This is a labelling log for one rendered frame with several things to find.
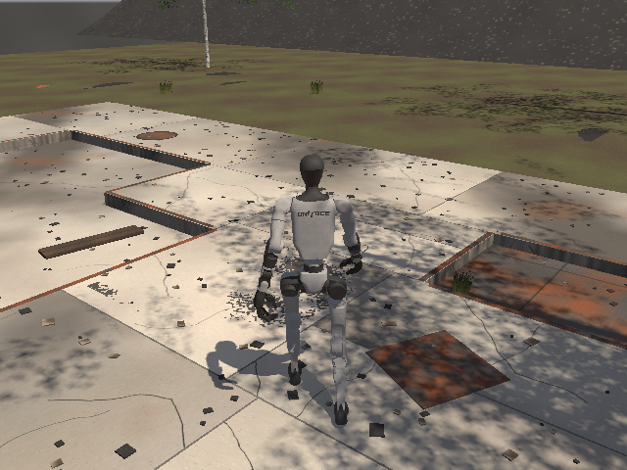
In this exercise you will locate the robot right thigh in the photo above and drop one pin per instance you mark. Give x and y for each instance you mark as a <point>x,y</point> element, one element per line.
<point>337,300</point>

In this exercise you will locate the right robot upper arm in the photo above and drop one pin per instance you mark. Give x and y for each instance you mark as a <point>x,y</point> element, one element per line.
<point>343,206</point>

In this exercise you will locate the robot left forearm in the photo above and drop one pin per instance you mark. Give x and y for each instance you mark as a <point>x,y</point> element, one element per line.
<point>270,259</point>

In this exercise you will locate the left robot upper arm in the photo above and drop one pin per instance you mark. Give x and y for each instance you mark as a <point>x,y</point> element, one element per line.
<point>282,207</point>

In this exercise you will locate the robot right forearm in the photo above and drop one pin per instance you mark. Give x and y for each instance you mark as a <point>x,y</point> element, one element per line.
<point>355,251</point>

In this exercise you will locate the right robot foot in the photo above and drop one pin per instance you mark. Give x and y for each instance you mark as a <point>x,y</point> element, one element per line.
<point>341,415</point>

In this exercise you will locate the left robot hand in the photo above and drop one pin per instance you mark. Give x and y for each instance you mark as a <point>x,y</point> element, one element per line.
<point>258,304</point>

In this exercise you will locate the right robot hand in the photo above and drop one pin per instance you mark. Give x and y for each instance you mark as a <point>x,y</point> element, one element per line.
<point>357,268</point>

